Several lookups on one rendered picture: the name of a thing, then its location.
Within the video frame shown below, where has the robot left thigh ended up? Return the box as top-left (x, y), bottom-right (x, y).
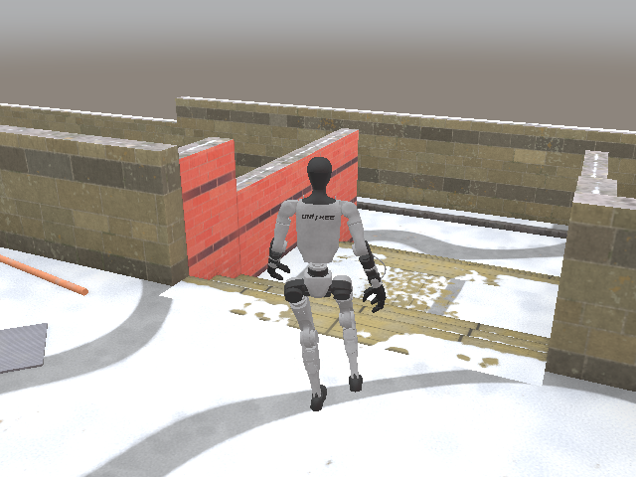
top-left (284, 277), bottom-right (319, 348)

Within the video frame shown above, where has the left robot upper arm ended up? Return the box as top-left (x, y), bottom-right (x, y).
top-left (271, 200), bottom-right (298, 253)

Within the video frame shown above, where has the robot right hand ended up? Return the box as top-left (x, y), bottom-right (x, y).
top-left (363, 285), bottom-right (386, 313)

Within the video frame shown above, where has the robot right forearm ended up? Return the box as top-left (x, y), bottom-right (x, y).
top-left (359, 240), bottom-right (383, 288)

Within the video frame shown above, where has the robot torso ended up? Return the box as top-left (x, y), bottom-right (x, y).
top-left (295, 195), bottom-right (342, 298)

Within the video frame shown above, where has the robot left hand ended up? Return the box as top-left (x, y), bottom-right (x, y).
top-left (267, 263), bottom-right (290, 280)

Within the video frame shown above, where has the right robot upper arm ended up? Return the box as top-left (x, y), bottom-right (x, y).
top-left (339, 200), bottom-right (369, 256)

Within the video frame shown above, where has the robot left forearm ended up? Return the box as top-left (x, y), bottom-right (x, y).
top-left (268, 238), bottom-right (282, 268)

